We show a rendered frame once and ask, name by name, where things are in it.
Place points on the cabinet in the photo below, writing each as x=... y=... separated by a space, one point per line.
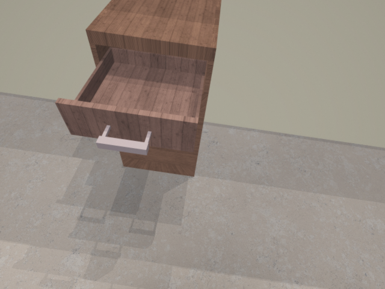
x=180 y=28

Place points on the handle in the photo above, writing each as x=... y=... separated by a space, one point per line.
x=122 y=145

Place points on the drawer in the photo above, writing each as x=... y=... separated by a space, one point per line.
x=135 y=92

